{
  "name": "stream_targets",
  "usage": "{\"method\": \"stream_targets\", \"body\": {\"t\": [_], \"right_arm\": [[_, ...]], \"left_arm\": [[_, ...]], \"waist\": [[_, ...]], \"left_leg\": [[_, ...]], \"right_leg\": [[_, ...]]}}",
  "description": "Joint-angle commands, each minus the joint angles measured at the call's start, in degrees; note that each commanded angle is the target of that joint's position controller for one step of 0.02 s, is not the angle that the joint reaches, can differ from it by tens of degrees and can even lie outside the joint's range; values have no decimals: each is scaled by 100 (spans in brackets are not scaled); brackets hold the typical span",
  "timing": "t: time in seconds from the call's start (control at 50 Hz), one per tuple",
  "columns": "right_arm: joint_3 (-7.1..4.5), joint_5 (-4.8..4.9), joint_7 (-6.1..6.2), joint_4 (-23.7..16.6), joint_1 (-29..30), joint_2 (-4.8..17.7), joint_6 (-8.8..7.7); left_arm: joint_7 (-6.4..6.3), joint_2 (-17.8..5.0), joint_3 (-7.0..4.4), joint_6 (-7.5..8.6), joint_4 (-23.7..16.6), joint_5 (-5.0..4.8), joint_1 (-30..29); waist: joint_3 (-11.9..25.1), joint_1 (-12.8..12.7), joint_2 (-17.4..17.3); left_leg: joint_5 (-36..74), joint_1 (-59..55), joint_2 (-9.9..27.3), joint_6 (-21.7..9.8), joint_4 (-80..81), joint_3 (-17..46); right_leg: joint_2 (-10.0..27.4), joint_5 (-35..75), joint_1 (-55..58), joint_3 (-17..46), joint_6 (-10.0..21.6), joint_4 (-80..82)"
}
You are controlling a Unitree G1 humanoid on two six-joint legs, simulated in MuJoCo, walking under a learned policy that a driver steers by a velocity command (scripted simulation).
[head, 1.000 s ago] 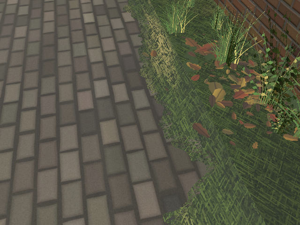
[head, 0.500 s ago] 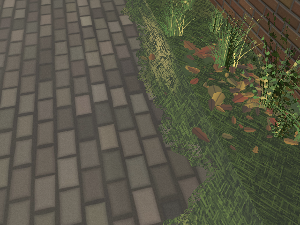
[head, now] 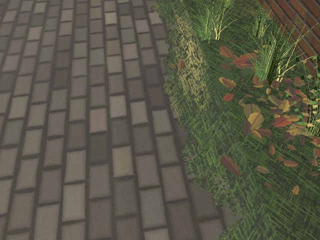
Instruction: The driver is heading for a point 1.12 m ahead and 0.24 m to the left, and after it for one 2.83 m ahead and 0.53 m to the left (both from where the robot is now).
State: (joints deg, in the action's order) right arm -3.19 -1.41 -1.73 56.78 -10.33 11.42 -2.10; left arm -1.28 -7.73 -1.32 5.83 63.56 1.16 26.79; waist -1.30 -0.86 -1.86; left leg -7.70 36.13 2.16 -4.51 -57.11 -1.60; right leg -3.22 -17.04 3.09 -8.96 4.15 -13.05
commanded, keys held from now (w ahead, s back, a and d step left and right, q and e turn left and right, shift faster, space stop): w+q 0.56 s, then w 0.44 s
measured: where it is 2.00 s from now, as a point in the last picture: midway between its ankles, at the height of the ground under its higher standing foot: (112, 132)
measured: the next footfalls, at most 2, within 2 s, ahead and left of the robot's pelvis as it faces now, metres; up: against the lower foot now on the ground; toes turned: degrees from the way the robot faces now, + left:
left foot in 0.20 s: +0.27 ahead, +0.06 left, +0.00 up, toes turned +11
right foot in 0.74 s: +0.64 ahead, +0.01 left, +0.00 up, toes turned +22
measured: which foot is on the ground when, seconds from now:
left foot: up 0.00-0.18, down 0.20-0.74, up 0.76-1.00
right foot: down 0.00-0.20, up 0.22-0.72, down 0.74-1.00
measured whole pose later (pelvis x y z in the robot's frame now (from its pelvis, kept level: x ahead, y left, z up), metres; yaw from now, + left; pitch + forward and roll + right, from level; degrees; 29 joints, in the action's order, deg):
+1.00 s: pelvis +0.58 +0.07 +0.01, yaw +25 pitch +1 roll -1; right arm -2.9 -2.4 -1.9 48.6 -12.2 14.7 -2.4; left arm 0.9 -13.0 -2.8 5.3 53.5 0.8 21.3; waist -1.6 -1.0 -2.9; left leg -12.9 33.0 3.0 -2.8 -58.8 2.2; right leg -3.7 -10.2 -7.1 -4.0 4.0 -16.6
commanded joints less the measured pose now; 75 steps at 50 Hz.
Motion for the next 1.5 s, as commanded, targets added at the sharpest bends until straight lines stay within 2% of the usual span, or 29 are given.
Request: {"method": "stream_targets", "body": {"t": [0.02,0.1,0.16,0.18,0.2,0.22,0.24,0.26,0.3,0.4,0.62,0.68,0.72,0.74,0.76,0.78,0.8,0.84,0.96,1.06,1.16,1.24,1.26,1.28,1.3,1.32,1.36,1.4,1.5], "right_arm": [[97,27,-49,-540,766,-91,-25],[76,16,-50,-732,914,99,-10],[-113,-17,9,-344,-490,470,-29],[-219,-63,28,-130,-1194,650,-45],[-379,-108,88,-92,-1639,1051,-23],[-468,-115,79,-247,-1251,1519,23],[-438,35,103,-241,-1181,1350,78],[-362,70,144,-291,-779,1088,64],[-240,78,161,-363,-380,690,-31],[-232,143,201,-334,-780,947,-259],[-211,54,265,-383,-2001,953,-161],[-201,40,317,-435,-1745,1057,-227],[-229,31,266,-450,-1527,1237,-292],[-181,65,223,-554,-1517,1058,-329],[-61,352,189,-581,-2454,409,-304],[-116,170,227,-488,-2385,873,-279],[-141,66,218,-588,-1770,936,-247],[-100,-2,135,-765,-1146,783,-228],[-9,-131,-30,-967,-713,528,-40],[143,-60,-94,-1385,614,343,-79],[150,-20,-47,-1582,1217,475,-106],[9,-101,68,-1174,-36,695,-220],[-93,-206,132,-904,-999,979,-284],[-258,-328,194,-847,-1699,1617,-290],[-282,-76,160,-798,-1643,1556,-194],[-202,20,145,-857,-1042,1252,-169],[-51,12,121,-915,-410,682,-251],[-6,29,161,-807,-392,546,-346],[-54,54,185,-562,-880,693,-499]], "left_arm": [[-56,-542,-22,83,-131,-11,228],[-157,-847,-63,114,-61,-48,380],[-228,-1126,-170,35,-181,-28,127],[-178,-1199,-209,9,-274,-28,-52],[-87,-1107,-212,6,-470,-20,-231],[47,-489,-133,17,-892,-83,102],[100,-879,-181,80,-1097,-39,-637],[138,-991,-192,158,-1292,-64,-1016],[96,-938,-223,112,-1253,9,-968],[161,-785,-195,-296,-1575,178,-1296],[304,-867,-66,-274,-2556,73,-3532],[283,-1027,-103,-185,-2491,49,-2992],[162,-1345,-247,-99,-2072,22,-1566],[71,-1607,-328,-43,-1924,130,-682],[66,-2270,-511,-75,-1834,265,-100],[148,-1893,-478,-174,-1764,117,-333],[167,-1483,-379,-180,-1863,37,-985],[185,-1054,-254,-119,-1811,61,-1357],[224,-1127,-252,77,-1329,-68,-715],[225,-1148,-235,47,-1134,-87,-277],[171,-1302,-253,-1,-959,-42,84],[112,-1390,-262,-102,-886,-37,-47],[109,-1270,-215,-109,-974,-64,-74],[154,-689,-68,-101,-1236,-249,337],[128,-1099,-194,-126,-1151,-135,323],[123,-1230,-257,-160,-1219,-64,-126],[189,-987,-216,-179,-1228,-72,-430],[261,-860,-211,-342,-1110,63,-241],[354,-818,-251,-484,-1334,38,-964]], "waist": [[-805,-10,601],[-555,111,693],[266,766,923],[568,1138,884],[916,1377,279],[1322,654,-1087],[1117,826,-198],[376,615,93],[-118,84,836],[-170,-79,296],[-184,767,-259],[-63,403,-362],[621,-284,-252],[1240,-634,-29],[2283,-390,1515],[2086,-288,1097],[894,-96,568],[140,31,317],[-85,231,676],[-241,-52,644],[-298,-185,660],[358,450,510],[963,796,285],[1848,784,-908],[1932,743,-895],[953,496,-369],[132,198,-161],[-35,-23,-302],[-244,-13,-118]], "left_leg": [[505,220,-108,12,1095,-426],[450,-744,-498,-300,2040,-957],[-127,-2109,-847,-766,2102,-912],[-152,-2985,-834,-977,2560,-669],[-1019,-3881,56,-1341,3008,584],[-703,-5290,1702,-2431,3537,4003],[-1781,-5121,1629,-2372,4264,4360],[-1777,-4339,1586,-2039,4510,3694],[-174,-3005,1053,-1509,4641,2607],[1396,-2284,419,-1294,4632,1654],[2578,-4056,397,-801,4112,1895],[3588,-3966,522,-552,3774,1816],[4522,-3830,287,-350,2310,1534],[3157,-2968,58,-288,1005,1428],[-585,-1180,-879,31,-1257,838],[-2071,-467,-857,-33,-1845,922],[-1516,-209,-534,-32,-1884,932],[-1035,-341,-192,-37,-1292,842],[-541,-113,172,186,-373,395],[513,-196,219,328,1392,-92],[437,-475,51,163,2304,-205],[-11,-2274,-411,-231,3142,-373],[-104,-3695,110,-461,3146,178],[-644,-5532,1888,-1106,3356,2638],[-719,-5407,2254,-1366,4054,4024],[-972,-4606,1972,-1174,4121,3065],[-532,-3244,1454,-738,4624,1802],[-47,-2665,1164,-493,4895,1097],[835,-2931,1073,-435,5144,221]], "right_leg": [[1330,3423,-583,192,87,495],[1533,5699,-160,-192,22,-151],[1737,6972,9,-302,16,-2202],[1683,6156,-413,-320,35,-3438],[1278,3724,-1405,-445,11,-5438],[6,-1446,-3801,217,-222,-7520],[226,-925,-4668,1194,-104,-7665],[574,-309,-4840,1254,-59,-7126],[879,71,-4022,1199,-161,-6182],[1010,355,-3714,959,-605,-4836],[521,1601,-4419,727,-521,-2374],[295,1377,-3106,701,-192,-1685],[100,1286,-1400,612,81,-1274],[892,883,-1,1379,305,-1332],[2678,682,1853,4135,1226,-1213],[2756,9,1443,5291,1291,-446],[2492,-418,370,4415,1141,-263],[1933,586,-744,3056,837,7],[1581,1920,-1122,1889,856,515],[1214,2531,-1034,1205,640,607],[1543,3023,-347,1241,581,320],[1417,4770,-120,939,350,-1487],[1186,3825,-952,765,238,-2724],[438,986,-2904,344,-43,-4878],[40,-1325,-3752,869,-4,-5790],[416,-888,-4090,1166,67,-5982],[762,-199,-3725,1198,67,-5363],[837,52,-3288,1177,-30,-5122],[896,969,-4092,1153,-151,-4778]]}}
Velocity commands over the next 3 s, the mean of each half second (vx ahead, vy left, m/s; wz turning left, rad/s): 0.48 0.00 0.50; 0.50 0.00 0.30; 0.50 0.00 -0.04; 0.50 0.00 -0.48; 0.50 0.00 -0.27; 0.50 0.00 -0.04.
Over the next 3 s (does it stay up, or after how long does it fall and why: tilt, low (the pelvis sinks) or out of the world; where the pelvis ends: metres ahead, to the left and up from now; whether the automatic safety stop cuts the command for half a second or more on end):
stays up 1.62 0.28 -0.01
